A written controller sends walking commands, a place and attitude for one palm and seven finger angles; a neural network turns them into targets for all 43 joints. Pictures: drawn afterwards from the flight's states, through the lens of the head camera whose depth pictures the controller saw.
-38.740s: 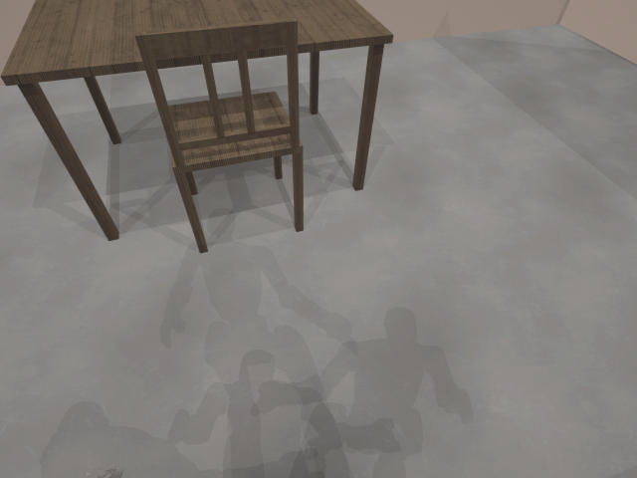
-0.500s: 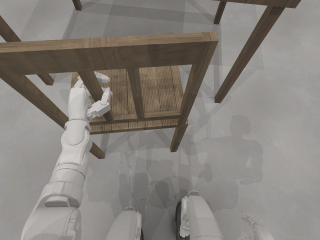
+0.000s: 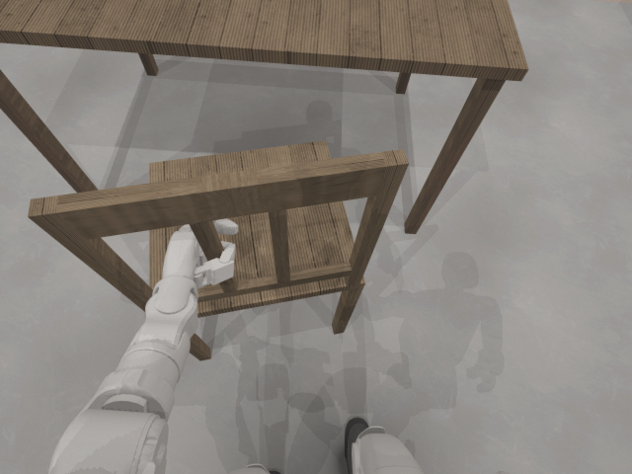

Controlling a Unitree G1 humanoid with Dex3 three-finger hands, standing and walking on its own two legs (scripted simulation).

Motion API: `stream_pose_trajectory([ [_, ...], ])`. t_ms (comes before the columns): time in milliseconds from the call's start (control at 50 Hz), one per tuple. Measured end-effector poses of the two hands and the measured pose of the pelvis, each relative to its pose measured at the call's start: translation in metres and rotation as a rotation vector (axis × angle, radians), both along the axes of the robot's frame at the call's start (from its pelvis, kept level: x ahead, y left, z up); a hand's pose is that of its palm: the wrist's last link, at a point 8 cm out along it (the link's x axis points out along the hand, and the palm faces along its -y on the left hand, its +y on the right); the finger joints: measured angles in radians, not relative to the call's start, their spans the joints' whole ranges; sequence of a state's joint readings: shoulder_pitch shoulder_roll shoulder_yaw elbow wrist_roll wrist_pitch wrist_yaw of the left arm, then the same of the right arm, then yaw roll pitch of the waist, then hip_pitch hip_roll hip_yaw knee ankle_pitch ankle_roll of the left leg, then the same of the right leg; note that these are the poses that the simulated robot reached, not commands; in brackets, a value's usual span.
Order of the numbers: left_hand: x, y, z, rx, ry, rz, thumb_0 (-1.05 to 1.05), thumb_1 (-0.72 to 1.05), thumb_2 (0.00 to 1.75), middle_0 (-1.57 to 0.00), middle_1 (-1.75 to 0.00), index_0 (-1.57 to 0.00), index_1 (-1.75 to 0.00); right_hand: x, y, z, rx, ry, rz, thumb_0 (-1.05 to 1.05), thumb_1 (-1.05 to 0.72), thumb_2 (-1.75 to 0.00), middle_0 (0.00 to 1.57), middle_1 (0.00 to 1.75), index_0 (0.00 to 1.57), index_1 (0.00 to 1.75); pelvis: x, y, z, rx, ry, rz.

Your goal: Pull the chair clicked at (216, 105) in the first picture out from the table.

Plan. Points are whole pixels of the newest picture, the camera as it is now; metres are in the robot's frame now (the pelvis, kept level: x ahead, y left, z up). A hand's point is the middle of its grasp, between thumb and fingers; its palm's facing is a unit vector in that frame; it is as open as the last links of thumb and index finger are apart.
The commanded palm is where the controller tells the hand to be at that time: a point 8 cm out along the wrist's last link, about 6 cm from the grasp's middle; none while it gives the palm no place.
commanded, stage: step backward, pulling the chair out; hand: left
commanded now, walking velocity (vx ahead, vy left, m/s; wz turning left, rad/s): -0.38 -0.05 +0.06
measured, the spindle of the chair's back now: (217, 258) +0.42 +0.14 -0.10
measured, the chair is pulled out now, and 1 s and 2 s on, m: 0.26 0.36 0.36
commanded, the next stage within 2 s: none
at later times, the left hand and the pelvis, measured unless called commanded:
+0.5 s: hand (234, 311) +0.32 +0.10 -0.06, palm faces +0.04 -0.99 -0.14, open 5.5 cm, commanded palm +0.32 +0.15 -0.06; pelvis -0.06 -0.03 +0.00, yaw +1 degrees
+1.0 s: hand (233, 331) +0.29 +0.10 -0.06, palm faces +0.02 -0.98 -0.18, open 5.5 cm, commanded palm +0.30 +0.15 -0.06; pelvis -0.07 -0.03 -0.01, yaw +1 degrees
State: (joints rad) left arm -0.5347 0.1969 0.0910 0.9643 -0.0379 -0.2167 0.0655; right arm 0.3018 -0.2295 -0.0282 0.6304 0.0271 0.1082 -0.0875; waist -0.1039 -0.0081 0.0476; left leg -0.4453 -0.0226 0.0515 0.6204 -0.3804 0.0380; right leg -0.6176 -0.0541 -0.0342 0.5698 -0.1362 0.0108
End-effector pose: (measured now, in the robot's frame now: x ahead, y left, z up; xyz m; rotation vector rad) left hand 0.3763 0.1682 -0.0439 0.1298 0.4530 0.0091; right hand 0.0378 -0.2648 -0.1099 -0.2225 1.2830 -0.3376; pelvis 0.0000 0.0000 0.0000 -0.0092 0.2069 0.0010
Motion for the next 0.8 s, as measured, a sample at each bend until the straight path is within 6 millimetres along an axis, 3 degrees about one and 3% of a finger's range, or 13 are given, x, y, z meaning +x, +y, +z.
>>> stream_pose_trajectory([
  [100, -0.010, -0.003, 0.001, 0.006, 0.003, 0.028, 0.07, 0.68, 0.76, -0.32, -1.14, -0.49, -1.45, -0.002, 0.007, -0.012, 0.059, -0.016, -0.001, 0.00, -0.90, -0.90, 0.20, 0.30, 0.21, 0.30, -0.005, -0.008, -0.001, 0.006, -0.011, -0.007],
  [200, -0.020, -0.007, 0.001, 0.010, 0.005, 0.052, 0.07, 0.67, 0.77, -0.32, -1.13, -0.49, -1.45, -0.004, 0.003, -0.019, 0.071, -0.033, 0.014, 0.00, -0.90, -0.90, 0.20, 0.30, 0.21, 0.30, -0.019, -0.016, -0.003, 0.014, -0.009, 0.011],
  [500, -0.076, -0.017, 0.002, 0.018, 0.008, 0.060, 0.06, 0.67, 0.75, -0.31, -1.13, -0.49, -1.45, -0.022, -0.035, -0.008, -0.015, -0.106, 0.046, 0.00, -0.90, -0.90, 0.20, 0.30, 0.21, 0.30, -0.056, -0.027, -0.005, 0.043, -0.066, 0.014],
  [640, -0.093, -0.020, 0.002, 0.021, 0.018, 0.084, 0.06, 0.66, 0.76, -0.31, -1.12, -0.49, -1.45, -0.032, -0.036, -0.013, 0.004, -0.125, 0.057, 0.00, -0.90, -0.90, 0.20, 0.30, 0.21, 0.30, -0.064, -0.032, -0.005, 0.038, -0.097, 0.022],
  [800, -0.102, -0.019, 0.003, 0.021, 0.025, 0.066, 0.06, 0.67, 0.75, -0.30, -1.12, -0.49, -1.45, -0.046, -0.030, -0.009, -0.004, -0.120, 0.064, 0.01, -0.90, -0.90, 0.20, 0.30, 0.21, 0.30, -0.070, -0.024, -0.002, 0.038, -0.114, 0.024],
])
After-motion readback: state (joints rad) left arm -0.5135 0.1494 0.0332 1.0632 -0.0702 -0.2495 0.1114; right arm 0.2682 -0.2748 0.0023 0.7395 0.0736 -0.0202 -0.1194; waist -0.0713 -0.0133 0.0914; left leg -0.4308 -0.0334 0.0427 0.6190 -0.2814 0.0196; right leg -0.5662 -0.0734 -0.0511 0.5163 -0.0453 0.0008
